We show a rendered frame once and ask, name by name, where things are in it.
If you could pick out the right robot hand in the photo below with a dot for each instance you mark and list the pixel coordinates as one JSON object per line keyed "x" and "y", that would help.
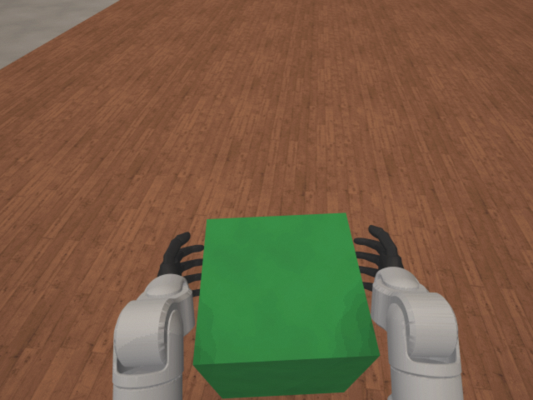
{"x": 386, "y": 248}

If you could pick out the robot left forearm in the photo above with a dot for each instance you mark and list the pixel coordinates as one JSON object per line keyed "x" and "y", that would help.
{"x": 148, "y": 355}

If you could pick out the left robot hand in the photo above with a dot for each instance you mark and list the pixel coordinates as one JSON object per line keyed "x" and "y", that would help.
{"x": 171, "y": 260}

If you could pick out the robot right forearm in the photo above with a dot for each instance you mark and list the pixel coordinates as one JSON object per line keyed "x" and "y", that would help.
{"x": 422, "y": 337}

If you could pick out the carton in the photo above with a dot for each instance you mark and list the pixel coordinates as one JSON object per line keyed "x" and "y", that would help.
{"x": 282, "y": 308}

